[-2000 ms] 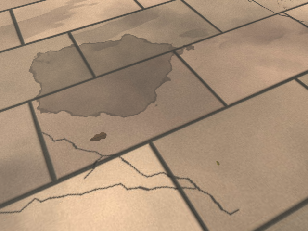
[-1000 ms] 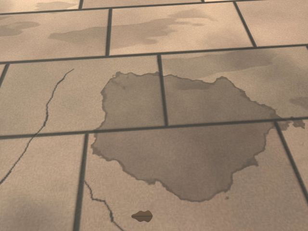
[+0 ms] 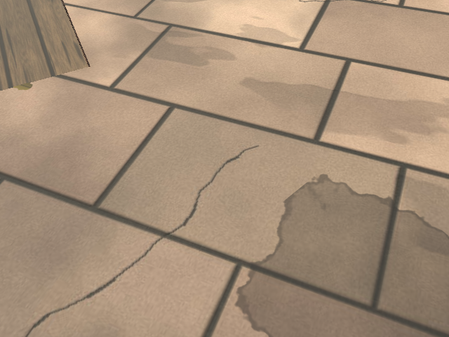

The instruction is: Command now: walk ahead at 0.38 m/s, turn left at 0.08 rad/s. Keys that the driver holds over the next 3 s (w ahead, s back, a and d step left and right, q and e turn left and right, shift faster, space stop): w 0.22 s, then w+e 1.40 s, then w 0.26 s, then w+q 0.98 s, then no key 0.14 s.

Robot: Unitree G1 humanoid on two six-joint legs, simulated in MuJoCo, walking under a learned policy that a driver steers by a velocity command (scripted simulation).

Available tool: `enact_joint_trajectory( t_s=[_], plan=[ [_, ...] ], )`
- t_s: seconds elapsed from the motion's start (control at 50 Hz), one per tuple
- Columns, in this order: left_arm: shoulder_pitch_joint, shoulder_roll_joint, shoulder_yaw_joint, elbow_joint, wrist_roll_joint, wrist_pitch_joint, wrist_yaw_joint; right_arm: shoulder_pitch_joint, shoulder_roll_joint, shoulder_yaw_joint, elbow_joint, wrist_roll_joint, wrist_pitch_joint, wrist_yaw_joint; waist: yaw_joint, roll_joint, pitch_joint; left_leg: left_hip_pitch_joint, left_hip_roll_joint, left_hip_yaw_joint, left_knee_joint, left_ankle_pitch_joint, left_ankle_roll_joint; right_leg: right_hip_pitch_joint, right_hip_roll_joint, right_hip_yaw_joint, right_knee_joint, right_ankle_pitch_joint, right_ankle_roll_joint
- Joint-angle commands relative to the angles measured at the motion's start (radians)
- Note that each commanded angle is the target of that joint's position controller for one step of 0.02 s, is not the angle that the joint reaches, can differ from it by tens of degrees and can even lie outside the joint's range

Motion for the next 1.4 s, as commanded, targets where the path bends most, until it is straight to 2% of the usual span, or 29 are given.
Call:
enact_joint_trajectory(
  t_s=[0.02,0.1,0.14,0.16,0.18,0.2,0.22,0.28,0.4,0.52,0.58,0.62,0.64,0.66,0.68,0.7,0.74,0.8,0.86,0.98,1.08,1.1,1.12,1.14,1.16,1.18,1.22,1.28,1.4],
  plan=[
    [-0.019,0.189,0.051,-0.052,-0.011,-0.013,-0.004,-0.15,-0.02,0.0,-0.103,0.006,-0.035,0.013,0.021,-0.199,0.047,0.006,-0.007,0.047,-0.165,0.04,-0.005,0.003,-0.164,0.156,-0.187,-0.035,-0.183],
    [-0.012,0.201,0.053,-0.041,-0.026,-0.005,-0.015,-0.071,-0.06,-0.014,-0.074,0.014,-0.039,0.017,-0.035,-0.167,0.039,0.227,-0.02,0.065,-0.33,0.125,0.031,-0.077,-0.193,0.167,-0.126,-0.061,-0.173],
    [-0.028,0.137,0.029,-0.042,-0.01,-0.011,-0.019,0.106,-0.111,-0.039,-0.026,0.018,-0.035,-0.001,-0.127,-0.114,-0.029,0.493,0.036,-0.013,-0.366,0.098,0.074,-0.196,-0.13,0.093,0.067,-0.001,-0.11],
    [-0.046,0.048,0.002,-0.081,0.01,-0.025,-0.021,0.228,-0.203,-0.059,-0.014,-0.002,-0.032,-0.015,-0.168,0.123,-0.115,0.706,0.263,-0.334,-0.444,-0.009,0.163,-0.41,-0.023,-0.031,0.429,-0.11,-0.034],
    [-0.054,0.084,0.01,-0.121,-0.012,-0.045,-0.01,0.294,-0.267,-0.076,0.006,-0.006,-0.032,-0.004,-0.179,0.288,-0.138,0.73,0.391,-0.673,-0.572,-0.236,0.297,-0.609,0.045,-0.012,0.676,-0.313,-0.012],
    [-0.067,0.167,0.033,-0.115,-0.026,-0.056,-0.01,0.241,-0.19,-0.051,0.003,0.001,-0.042,0.002,-0.162,0.186,-0.045,0.671,0.377,-0.638,-0.587,-0.314,0.296,-0.69,-0.023,0.042,0.793,-0.271,-0.026],
    [-0.089,0.176,0.037,-0.109,-0.032,-0.062,-0.017,0.196,-0.139,-0.034,-0.003,-0.002,-0.048,0.003,-0.14,0.154,0.018,0.612,0.326,-0.525,-0.591,-0.267,0.265,-0.704,-0.055,0.039,0.804,-0.176,-0.044],
    [-0.096,0.123,0.033,-0.088,-0.013,-0.051,-0.029,0.104,-0.088,-0.017,-0.007,-0.016,-0.053,0.002,-0.088,0.089,0.068,0.476,0.245,-0.29,-0.644,0.046,0.214,-0.633,-0.108,0.035,0.731,0.001,-0.038],
    [-0.197,0.062,0.015,-0.126,-0.013,-0.028,-0.04,0.104,-0.108,-0.026,0.039,-0.016,-0.07,-0.01,-0.094,0.046,0.088,0.403,0.2,-0.01,-0.684,0.37,0.182,-0.569,-0.059,0.029,0.457,0.253,-0.003],
    [-0.367,0.048,0.002,-0.205,-0.016,-0.034,-0.078,0.173,-0.14,-0.032,0.105,0.001,-0.057,-0.021,-0.139,0.019,0.132,0.505,0.245,0.091,-0.666,0.453,0.15,-0.52,-0.025,-0.042,0.224,0.332,-0.059],
    [-0.342,0.087,0.021,-0.228,-0.012,-0.03,-0.092,0.163,-0.178,-0.043,0.107,0.001,-0.032,-0.034,-0.093,0.058,0.063,0.61,0.257,0.135,-0.496,0.912,0.117,-0.43,0.046,-0.117,0.216,0.181,-0.112],
    [-0.132,0.159,0.061,-0.19,-0.014,-0.02,-0.083,0.149,-0.198,-0.047,0.097,-0.002,-0.011,-0.048,0.028,0.074,-0.072,0.566,0.231,0.172,-0.182,1.125,0.083,-0.138,0.117,-0.148,0.189,0.146,-0.167],
    [0.03,0.22,0.089,-0.159,-0.015,-0.01,-0.065,0.149,-0.19,-0.039,0.079,-0.009,-0.014,-0.056,0.108,0.018,-0.16,0.345,0.2,0.172,0.088,0.917,0.051,0.172,0.052,-0.015,0.169,0.165,-0.214],
    [0.052,0.328,0.106,-0.16,-0.018,-0.013,-0.056,0.282,-0.028,0.015,0.031,-0.044,-0.04,-0.032,-0.004,-0.257,-0.288,-0.132,-0.002,0.123,0.503,-0.085,-0.018,0.59,-0.242,0.544,0.146,0.05,-0.416],
    [0.094,0.248,0.087,-0.172,-0.02,-0.016,-0.05,0.206,-0.108,0.006,0.03,-0.015,-0.083,-0.013,0.065,-0.179,-0.431,-0.256,-0.056,-0.096,0.651,-0.275,-0.015,0.662,-0.313,0.839,-0.028,-0.103,-0.47],
    [0.051,0.207,0.074,-0.165,-0.007,-0.019,-0.046,0.09,-0.159,-0.011,-0.01,0.028,-0.105,-0.002,0.078,-0.129,-0.264,-0.339,0.007,-0.118,0.631,-0.181,0.005,0.557,-0.27,0.674,-0.062,-0.075,-0.393],
    [-0.081,0.164,0.058,-0.183,-0.006,-0.022,-0.044,0.007,-0.131,-0.004,-0.025,-0.003,-0.116,-0.015,-0.005,0.036,-0.056,-0.261,0.081,-0.086,0.44,-0.059,0.014,0.223,-0.176,0.444,-0.095,0.141,-0.316],
    [-0.147,0.145,0.053,-0.203,0.004,-0.028,-0.037,0.081,-0.132,-0.012,-0.02,-0.024,-0.082,-0.018,-0.088,-0.043,-0.021,-0.126,0.112,-0.084,0.329,-0.026,-0.028,0.004,-0.13,0.347,-0.149,0.315,-0.336],
    [-0.12,0.177,0.062,-0.18,-0.003,-0.029,-0.021,0.007,-0.085,0.003,-0.043,-0.033,-0.063,-0.024,-0.076,-0.043,0.022,-0.113,0.099,-0.044,0.154,0.086,-0.072,-0.122,-0.088,0.257,-0.165,0.351,-0.317],
    [-0.023,0.2,0.07,-0.133,-0.02,-0.008,-0.004,-0.207,-0.072,0.01,-0.089,-0.008,-0.079,-0.006,0.013,-0.092,0.023,0.02,0.012,-0.052,-0.227,0.388,-0.073,-0.126,-0.048,0.271,-0.11,0.141,-0.233],
    [-0.026,0.173,0.066,-0.128,-0.017,0.007,-0.001,-0.127,-0.134,-0.026,-0.073,0.002,-0.099,0.001,-0.055,-0.144,-0.001,0.161,0.003,-0.07,-0.351,0.233,-0.003,-0.011,-0.076,0.401,0.06,0.112,-0.184],
    [-0.025,0.134,0.053,-0.134,-0.013,0.005,-0.003,-0.037,-0.16,-0.041,-0.059,-0.008,-0.103,-0.006,-0.101,-0.129,-0.061,0.32,0.044,-0.087,-0.369,0.216,0.034,-0.047,-0.031,0.365,0.176,0.128,-0.152],
    [-0.006,0.065,0.028,-0.149,0.003,0.001,-0.007,0.108,-0.214,-0.056,-0.049,-0.021,-0.104,-0.015,-0.152,-0.002,-0.196,0.569,0.224,-0.259,-0.363,0.145,0.1,-0.166,0.039,0.267,0.462,-0.039,-0.112],
    [0.117,0.041,0.017,-0.179,-0.033,-0.006,-0.006,0.181,-0.278,-0.073,-0.007,-0.027,-0.087,-0.008,-0.096,0.33,-0.288,0.825,0.421,-0.723,-0.463,-0.131,0.253,-0.51,0.147,0.141,0.758,-0.368,-0.055],
    [0.097,0.149,0.036,-0.153,-0.039,-0.003,0.0,0.152,-0.183,-0.055,-0.026,-0.008,-0.082,-0.002,-0.12,0.203,-0.205,0.771,0.416,-0.767,-0.511,-0.335,0.227,-0.619,0.06,0.159,0.883,-0.313,-0.038],
    [-0.006,0.194,0.051,-0.165,-0.029,0.003,0.001,0.115,-0.133,-0.041,-0.032,-0.006,-0.077,-0.007,-0.143,0.12,-0.091,0.664,0.374,-0.608,-0.52,-0.272,0.186,-0.642,0.033,0.136,0.914,-0.22,-0.03],
    [-0.08,0.168,0.054,-0.185,-0.009,0.008,-0.002,0.043,-0.096,-0.026,-0.027,-0.02,-0.069,-0.009,-0.113,0.052,0.016,0.481,0.298,-0.395,-0.553,-0.012,0.166,-0.59,-0.024,0.111,0.86,-0.103,-0.018],
    [-0.072,0.111,0.049,-0.19,-0.023,0.021,-0.015,0.031,-0.079,-0.022,-0.001,-0.018,-0.078,-0.012,-0.084,0.107,0.04,0.39,0.245,-0.213,-0.614,0.133,0.165,-0.528,-0.063,0.073,0.804,-0.049,-0.013],
    [-0.18,0.077,0.035,-0.224,-0.016,0.02,-0.031,0.042,-0.135,-0.041,0.051,-0.014,-0.074,-0.015,-0.099,0.051,0.064,0.429,0.248,-0.011,-0.651,0.345,0.177,-0.57,-0.078,0.044,0.547,0.163,0.005]
  ],
)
